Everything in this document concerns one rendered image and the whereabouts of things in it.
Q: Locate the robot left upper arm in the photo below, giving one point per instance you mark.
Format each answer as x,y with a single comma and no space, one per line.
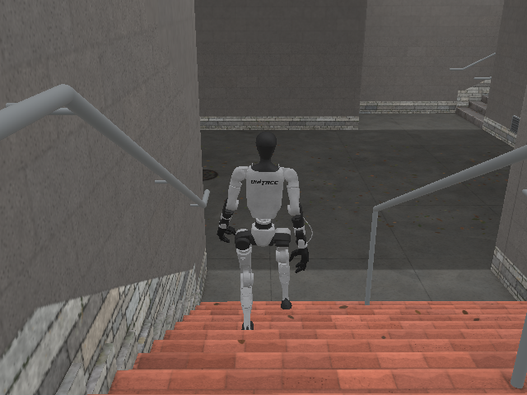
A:
238,175

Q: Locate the right robot shin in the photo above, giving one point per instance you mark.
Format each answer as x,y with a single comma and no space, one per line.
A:
284,276

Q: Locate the robot right forearm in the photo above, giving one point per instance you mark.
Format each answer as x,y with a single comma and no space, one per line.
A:
299,229

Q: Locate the robot right upper arm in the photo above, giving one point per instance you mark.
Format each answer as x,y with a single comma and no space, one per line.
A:
293,190

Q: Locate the right robot hand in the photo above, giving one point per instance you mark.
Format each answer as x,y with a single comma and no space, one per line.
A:
304,258

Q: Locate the humanoid robot head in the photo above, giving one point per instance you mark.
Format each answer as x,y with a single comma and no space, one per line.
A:
266,143

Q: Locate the left robot hand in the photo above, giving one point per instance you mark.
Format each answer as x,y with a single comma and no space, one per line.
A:
230,230

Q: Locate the robot left forearm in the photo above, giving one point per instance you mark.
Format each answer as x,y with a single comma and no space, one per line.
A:
225,217

